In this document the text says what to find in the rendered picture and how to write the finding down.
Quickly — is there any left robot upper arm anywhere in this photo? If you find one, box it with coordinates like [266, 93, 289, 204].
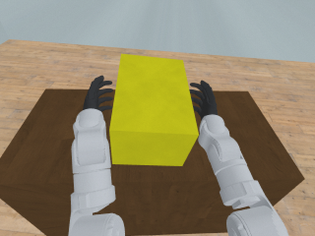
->
[70, 213, 125, 236]

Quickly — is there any pedestal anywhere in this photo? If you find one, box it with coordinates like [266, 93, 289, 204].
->
[0, 88, 305, 236]

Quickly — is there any robot right hand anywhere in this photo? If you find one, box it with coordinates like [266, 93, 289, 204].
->
[189, 80, 218, 121]

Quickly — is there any right robot upper arm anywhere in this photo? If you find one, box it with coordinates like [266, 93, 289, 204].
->
[226, 206, 288, 236]

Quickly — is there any robot left forearm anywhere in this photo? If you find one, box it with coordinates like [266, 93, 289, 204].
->
[68, 108, 116, 236]

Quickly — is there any carton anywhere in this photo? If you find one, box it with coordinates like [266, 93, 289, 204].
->
[109, 53, 199, 166]

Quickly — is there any robot right forearm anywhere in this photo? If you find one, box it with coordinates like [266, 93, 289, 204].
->
[198, 114, 289, 236]

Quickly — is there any robot left hand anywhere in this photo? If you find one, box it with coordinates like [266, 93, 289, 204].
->
[83, 75, 113, 112]

